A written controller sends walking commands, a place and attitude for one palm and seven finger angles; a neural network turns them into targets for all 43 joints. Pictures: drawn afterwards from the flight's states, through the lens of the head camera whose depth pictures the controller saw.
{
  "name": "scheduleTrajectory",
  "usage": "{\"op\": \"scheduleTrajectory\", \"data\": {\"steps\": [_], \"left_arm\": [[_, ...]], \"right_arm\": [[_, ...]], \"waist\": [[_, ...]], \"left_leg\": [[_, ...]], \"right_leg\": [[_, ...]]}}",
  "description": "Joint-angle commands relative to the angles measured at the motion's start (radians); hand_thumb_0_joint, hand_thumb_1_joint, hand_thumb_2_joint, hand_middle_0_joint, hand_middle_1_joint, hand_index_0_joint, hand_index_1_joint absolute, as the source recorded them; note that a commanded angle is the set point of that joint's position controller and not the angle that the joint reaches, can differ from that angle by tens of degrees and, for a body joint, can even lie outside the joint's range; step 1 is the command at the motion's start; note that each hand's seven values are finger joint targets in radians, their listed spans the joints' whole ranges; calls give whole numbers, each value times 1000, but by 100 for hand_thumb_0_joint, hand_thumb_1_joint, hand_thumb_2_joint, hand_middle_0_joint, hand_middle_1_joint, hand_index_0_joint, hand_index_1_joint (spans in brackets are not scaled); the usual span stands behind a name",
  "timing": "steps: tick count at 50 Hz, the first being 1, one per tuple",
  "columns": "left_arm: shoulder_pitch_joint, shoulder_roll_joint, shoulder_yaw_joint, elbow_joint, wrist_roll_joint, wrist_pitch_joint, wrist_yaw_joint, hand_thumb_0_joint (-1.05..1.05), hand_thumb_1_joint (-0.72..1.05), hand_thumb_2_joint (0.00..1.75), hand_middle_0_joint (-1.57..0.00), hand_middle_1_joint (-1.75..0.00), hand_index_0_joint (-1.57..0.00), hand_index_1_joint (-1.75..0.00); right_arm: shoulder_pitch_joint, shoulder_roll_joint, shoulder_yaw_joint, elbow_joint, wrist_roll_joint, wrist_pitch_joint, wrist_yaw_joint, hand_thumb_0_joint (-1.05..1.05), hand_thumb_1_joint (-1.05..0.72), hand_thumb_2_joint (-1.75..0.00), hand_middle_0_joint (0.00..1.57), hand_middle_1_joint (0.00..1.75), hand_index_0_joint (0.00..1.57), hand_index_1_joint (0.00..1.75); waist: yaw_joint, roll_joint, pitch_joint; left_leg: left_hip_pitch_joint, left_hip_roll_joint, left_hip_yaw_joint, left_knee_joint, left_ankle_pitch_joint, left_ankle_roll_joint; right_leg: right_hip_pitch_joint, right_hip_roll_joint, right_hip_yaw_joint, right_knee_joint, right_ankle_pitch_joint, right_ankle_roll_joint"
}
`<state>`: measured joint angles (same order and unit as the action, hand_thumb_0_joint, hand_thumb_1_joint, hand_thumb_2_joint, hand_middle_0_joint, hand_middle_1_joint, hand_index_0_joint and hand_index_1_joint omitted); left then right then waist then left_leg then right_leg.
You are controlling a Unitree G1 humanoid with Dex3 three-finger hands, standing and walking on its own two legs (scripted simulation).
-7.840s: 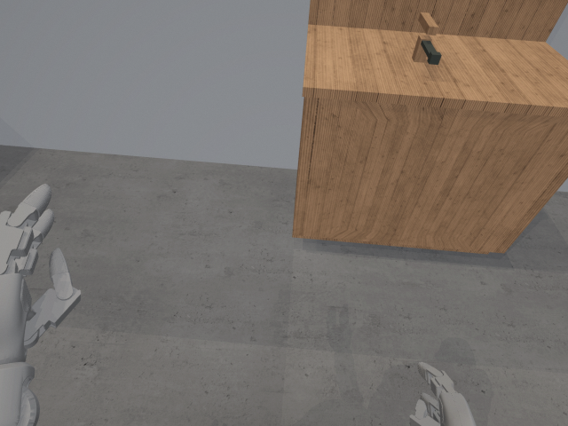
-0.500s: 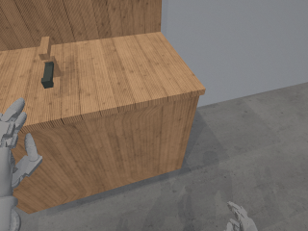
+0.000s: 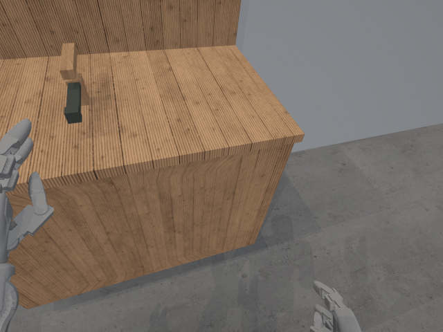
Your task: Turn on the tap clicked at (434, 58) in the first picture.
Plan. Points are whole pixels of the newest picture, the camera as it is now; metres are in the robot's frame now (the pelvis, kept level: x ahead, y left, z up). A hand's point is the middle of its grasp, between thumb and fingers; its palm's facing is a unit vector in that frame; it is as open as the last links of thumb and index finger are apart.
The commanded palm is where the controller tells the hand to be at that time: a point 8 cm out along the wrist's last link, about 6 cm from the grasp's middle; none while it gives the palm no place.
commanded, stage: shuffle to correct the standing spot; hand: left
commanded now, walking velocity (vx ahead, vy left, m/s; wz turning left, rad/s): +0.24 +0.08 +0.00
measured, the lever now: (73, 114) +0.51 +0.38 +0.08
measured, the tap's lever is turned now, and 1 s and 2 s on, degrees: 0 0 0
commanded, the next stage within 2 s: come to a stop and stand still in 0.72 s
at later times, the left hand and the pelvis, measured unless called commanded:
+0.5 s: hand (84, 151) +0.32 +0.25 +0.17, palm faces +0.42 -0.83 -0.36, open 7.4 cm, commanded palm +0.25 +0.29 +0.18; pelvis +0.10 +0.00 -0.01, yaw +2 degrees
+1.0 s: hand (96, 105) +0.43 +0.27 +0.17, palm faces +0.39 -0.80 -0.45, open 7.4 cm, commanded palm +0.37 +0.31 +0.18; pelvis +0.21 +0.03 -0.01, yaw +0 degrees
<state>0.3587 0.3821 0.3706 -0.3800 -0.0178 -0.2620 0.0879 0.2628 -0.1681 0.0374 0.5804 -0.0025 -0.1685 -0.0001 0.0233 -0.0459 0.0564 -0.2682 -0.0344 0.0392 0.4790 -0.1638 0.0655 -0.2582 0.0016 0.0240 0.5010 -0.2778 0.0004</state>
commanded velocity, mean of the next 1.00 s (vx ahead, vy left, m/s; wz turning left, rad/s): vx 0.11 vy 0.07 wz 0.00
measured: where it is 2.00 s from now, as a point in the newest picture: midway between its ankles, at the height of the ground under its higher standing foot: outside the picture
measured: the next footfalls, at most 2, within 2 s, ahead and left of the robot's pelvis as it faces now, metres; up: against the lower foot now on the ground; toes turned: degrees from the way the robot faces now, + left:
left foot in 0.66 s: +0.24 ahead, +0.17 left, +0.00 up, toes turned +1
right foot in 0.92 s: +0.26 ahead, -0.04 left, +0.00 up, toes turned +1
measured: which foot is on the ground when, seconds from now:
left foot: down 0.00-0.50, up 0.52-0.64, down 0.66-1.00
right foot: down 0.00-0.68, up 0.70-0.90, down 0.92-1.00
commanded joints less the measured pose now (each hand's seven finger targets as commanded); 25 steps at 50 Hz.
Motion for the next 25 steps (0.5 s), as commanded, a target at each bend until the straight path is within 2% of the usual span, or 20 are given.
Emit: {"op": "scheduleTrajectory", "data": {"steps": [1,3,4,7,8,10,12,13,14,15,16,17,18,19,20,21,22,23,24,25], "left_arm": [[-115,110,53,-237,3,-55,20,0,90,90,-20,-30,-20,-30],[-117,112,50,-233,3,-39,21,0,90,90,-20,-30,-20,-30],[-126,103,37,-237,6,-36,23,0,90,90,-20,-30,-20,-30],[-140,122,52,-235,5,-29,22,0,90,90,-20,-30,-20,-30],[-160,144,74,-263,0,-31,23,0,90,90,-20,-30,-20,-30],[-151,134,72,-246,-4,-31,23,0,90,90,-20,-30,-20,-30],[-117,140,89,-239,-10,-32,25,0,90,90,-20,-30,-20,-30],[-121,147,100,-258,-16,-33,23,0,90,90,-20,-30,-20,-30],[-96,137,94,-236,-16,-34,24,0,90,90,-20,-30,-20,-30],[-96,129,87,-250,-18,-32,24,0,90,90,-20,-30,-20,-30],[-125,130,80,-283,-17,-36,26,0,90,90,-20,-30,-20,-30],[-138,141,82,-300,-15,-42,31,0,90,90,-20,-30,-20,-30],[-160,169,103,-329,-13,-45,35,0,90,90,-20,-30,-20,-30],[-136,149,89,-320,-7,-46,39,0,90,90,-20,-30,-20,-30],[-105,137,82,-307,-6,-41,39,0,90,90,-20,-30,-20,-30],[-76,144,93,-305,-7,-38,41,0,90,90,-20,-30,-20,-30],[-49,159,105,-290,-10,-37,44,0,90,90,-20,-30,-20,-30],[-5,176,124,-270,-12,-34,49,0,90,90,-20,-30,-20,-30],[-18,184,136,-288,-19,-46,58,0,90,90,-20,-30,-20,-30],[-16,186,150,-289,-26,-62,65,0,90,90,-20,-30,-20,-30]], "right_arm": [[-120,-152,-68,-152,2,-59,-7,0,-90,-90,20,30,20,30],[-129,-153,-72,-152,-1,-50,-10,0,-90,-90,20,30,20,30],[-117,-152,-73,-146,-3,-43,-12,0,-90,-90,20,30,20,30],[-120,-147,-74,-140,-8,-24,-20,0,-90,-90,20,30,20,30],[-126,-148,-75,-142,-8,-22,-24,0,-90,-90,20,30,20,30],[-122,-144,-69,-136,-7,-16,-28,0,-90,-90,20,30,20,30],[-117,-150,-72,-144,1,-12,-30,0,-90,-90,20,30,20,30],[-124,-153,-72,-151,6,-17,-31,0,-90,-90,20,30,20,30],[-118,-159,-71,-147,7,-14,-32,0,-90,-90,20,30,20,30],[-119,-155,-66,-150,9,-13,-32,0,-90,-90,20,30,20,30],[-117,-154,-68,-156,11,-14,-32,0,-90,-90,20,30,20,30],[-118,-152,-68,-154,5,-16,-32,0,-90,-90,20,30,20,30],[-124,-148,-65,-154,1,-22,-32,0,-90,-90,20,30,20,30],[-109,-154,-71,-146,-4,-22,-29,0,-90,-90,20,30,20,30],[-105,-157,-74,-150,-1,-18,-22,0,-90,-90,20,30,20,30],[-110,-157,-76,-157,5,-11,-17,0,-90,-90,20,30,20,30],[-115,-153,-77,-161,11,-2,-14,0,-90,-90,20,30,20,30],[-119,-151,-83,-168,17,3,-13,0,-90,-90,20,30,20,30],[-126,-151,-89,-165,24,10,-7,0,-90,-90,20,30,20,30],[-133,-149,-86,-160,26,13,0,0,-90,-90,20,30,20,30]], "waist": [[5,183,-117],[2,168,-103],[-5,148,-101],[-6,63,-74],[-13,66,-69],[-14,68,-64],[-14,65,-84],[-19,97,-94],[-19,130,-105],[-22,195,-95],[-26,231,-77],[-26,228,-79],[-26,217,-99],[-25,185,-134],[-21,172,-160],[-11,139,-195],[-4,48,-219],[1,-70,-207],[17,-146,-187],[31,-116,-146]], "left_leg": [[-150,144,-151,-267,-519,-21],[-130,122,-124,-228,-542,-22],[-131,113,-135,-201,-531,-20],[-91,64,-94,-70,-468,-17],[-39,57,-79,-33,-393,-20],[-23,65,-104,-3,-357,-10],[-7,78,-135,1,-307,2],[32,87,-143,-27,-268,-1],[29,121,-202,-79,-307,8],[53,167,-278,-154,-327,22],[82,210,-339,-178,-258,31],[132,231,-354,-152,-104,43],[193,229,-316,-107,82,36],[208,216,-265,-45,234,21],[175,188,-198,16,316,-3],[95,152,-122,103,342,-20],[-47,105,-71,231,309,-42],[-199,43,4,407,245,-59],[-399,3,24,577,-62,-65],[-540,31,-38,663,-360,-55]], "right_leg": [[169,18,-36,-17,-96,-23],[125,25,-36,-43,-150,-35],[117,15,-26,-57,-164,-41],[17,-33,75,-119,-277,-77],[-36,-49,113,-129,-289,-91],[-66,-64,137,-110,-303,-94],[-56,-56,129,-62,-242,-90],[-70,-39,106,-10,-176,-81],[-64,-22,59,39,-151,-62],[-95,12,-1,133,-106,-43],[-134,28,-56,194,-67,-28],[-163,20,-64,193,-74,-28],[-171,13,-75,175,-63,-29],[-121,2,-82,119,-31,-39],[-30,-4,-81,70,58,-51],[103,-29,-49,26,210,-70],[244,-92,52,21,332,-111],[341,-194,219,-1,481,-176],[456,-311,357,-28,589,-259],[498,-386,435,-43,610,-300]]}}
